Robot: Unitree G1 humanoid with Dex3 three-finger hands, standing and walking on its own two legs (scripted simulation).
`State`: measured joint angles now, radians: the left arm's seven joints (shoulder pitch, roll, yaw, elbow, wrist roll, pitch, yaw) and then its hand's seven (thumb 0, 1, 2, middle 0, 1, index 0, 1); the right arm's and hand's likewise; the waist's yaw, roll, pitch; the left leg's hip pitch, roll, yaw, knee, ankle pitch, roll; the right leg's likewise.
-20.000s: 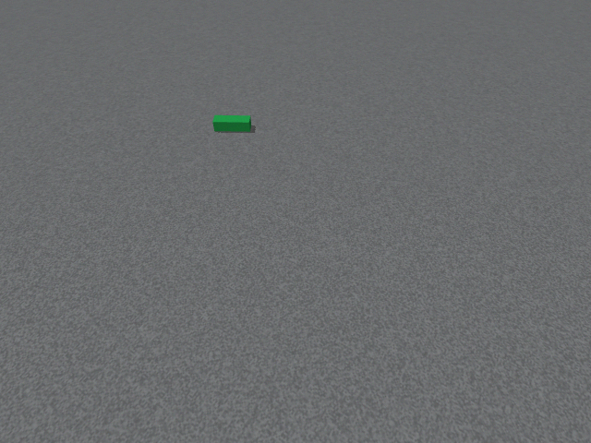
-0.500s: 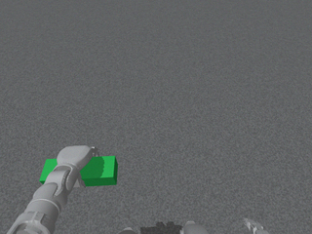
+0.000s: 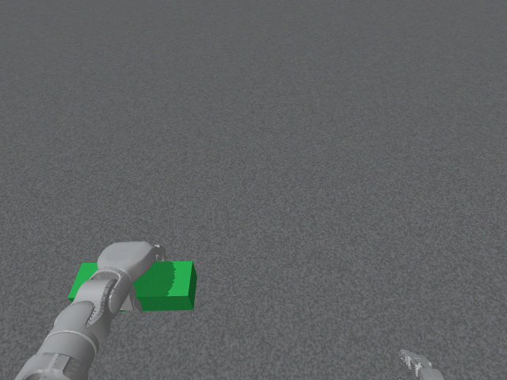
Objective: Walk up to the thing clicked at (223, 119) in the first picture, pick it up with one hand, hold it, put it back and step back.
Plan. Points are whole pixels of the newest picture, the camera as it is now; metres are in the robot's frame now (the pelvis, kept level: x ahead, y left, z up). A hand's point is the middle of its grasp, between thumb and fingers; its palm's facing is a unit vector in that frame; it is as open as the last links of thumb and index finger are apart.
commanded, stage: hold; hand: left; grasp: from above
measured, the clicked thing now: (137, 286) +0.30 +0.23 -0.09
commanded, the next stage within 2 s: crouch in 1.42 s
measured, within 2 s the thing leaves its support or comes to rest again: neither
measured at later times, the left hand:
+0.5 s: hand (134, 297) +0.26 +0.21 -0.04, palm faces -0.49 -0.03 -0.87, open 9.8 cm
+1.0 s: hand (131, 303) +0.25 +0.21 -0.02, palm faces -0.47 -0.02 -0.88, open 9.8 cm
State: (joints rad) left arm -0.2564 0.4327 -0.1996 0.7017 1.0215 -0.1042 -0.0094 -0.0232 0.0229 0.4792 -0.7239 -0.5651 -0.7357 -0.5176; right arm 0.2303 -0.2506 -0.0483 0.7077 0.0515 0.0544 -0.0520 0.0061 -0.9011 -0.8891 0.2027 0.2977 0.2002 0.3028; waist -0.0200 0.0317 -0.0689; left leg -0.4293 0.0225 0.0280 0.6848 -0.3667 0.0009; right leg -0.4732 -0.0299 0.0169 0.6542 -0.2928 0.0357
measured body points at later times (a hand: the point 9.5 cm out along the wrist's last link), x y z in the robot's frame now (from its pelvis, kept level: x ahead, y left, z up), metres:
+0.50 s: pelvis -0.02 -0.01 +0.01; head -0.01 -0.03 +0.46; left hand +0.28 +0.21 +0.01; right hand +0.12 -0.27 -0.11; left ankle -0.01 +0.12 -0.72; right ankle +0.02 -0.14 -0.72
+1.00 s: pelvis -0.03 -0.01 +0.01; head -0.03 -0.03 +0.46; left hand +0.27 +0.21 +0.03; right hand +0.13 -0.26 -0.10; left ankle -0.01 +0.12 -0.72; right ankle +0.02 -0.14 -0.72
